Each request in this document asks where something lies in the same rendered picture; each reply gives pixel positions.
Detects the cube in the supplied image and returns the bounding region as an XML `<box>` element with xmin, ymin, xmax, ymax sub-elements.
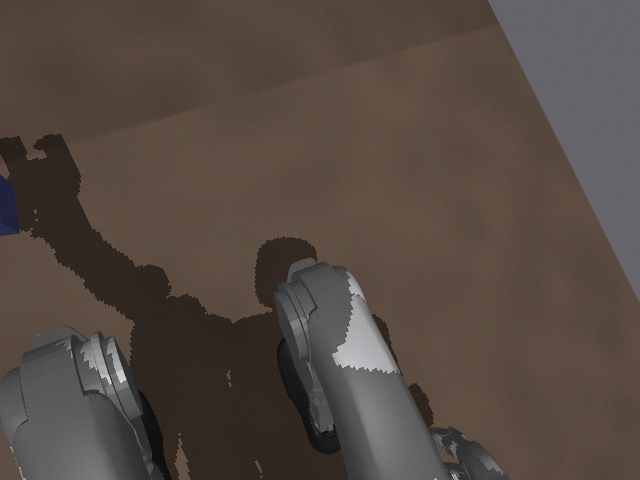
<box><xmin>0</xmin><ymin>175</ymin><xmax>20</xmax><ymax>236</ymax></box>

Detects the right robot hand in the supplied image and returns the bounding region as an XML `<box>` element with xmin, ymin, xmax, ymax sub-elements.
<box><xmin>428</xmin><ymin>426</ymin><xmax>510</xmax><ymax>480</ymax></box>

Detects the right robot foot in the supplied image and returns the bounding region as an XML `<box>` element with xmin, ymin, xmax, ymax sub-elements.
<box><xmin>277</xmin><ymin>337</ymin><xmax>341</xmax><ymax>454</ymax></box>

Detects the left robot foot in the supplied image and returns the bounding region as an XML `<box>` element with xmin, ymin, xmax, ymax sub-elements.
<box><xmin>137</xmin><ymin>389</ymin><xmax>172</xmax><ymax>480</ymax></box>

